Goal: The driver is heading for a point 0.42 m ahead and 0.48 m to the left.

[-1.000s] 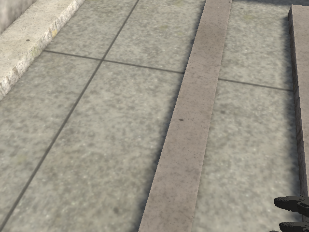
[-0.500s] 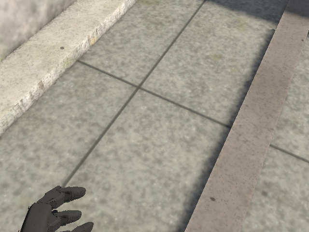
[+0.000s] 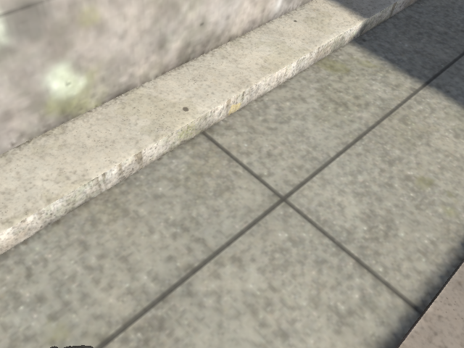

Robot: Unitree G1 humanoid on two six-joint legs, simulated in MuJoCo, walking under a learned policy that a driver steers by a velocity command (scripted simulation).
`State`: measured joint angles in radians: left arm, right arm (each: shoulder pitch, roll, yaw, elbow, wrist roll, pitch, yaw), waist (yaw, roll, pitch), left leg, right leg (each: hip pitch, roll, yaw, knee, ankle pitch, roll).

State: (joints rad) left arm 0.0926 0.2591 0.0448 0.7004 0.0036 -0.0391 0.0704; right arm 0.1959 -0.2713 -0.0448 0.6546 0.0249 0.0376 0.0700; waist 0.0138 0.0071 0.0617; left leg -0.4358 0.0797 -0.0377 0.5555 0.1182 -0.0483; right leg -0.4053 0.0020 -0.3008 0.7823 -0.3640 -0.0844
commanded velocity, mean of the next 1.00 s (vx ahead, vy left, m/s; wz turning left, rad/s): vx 0.29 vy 0.00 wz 0.95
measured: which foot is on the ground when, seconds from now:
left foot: up 0.00-0.00, down 0.02-0.38, up 0.40-1.00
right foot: down 0.00-0.02, up 0.04-0.34, down 0.36-1.00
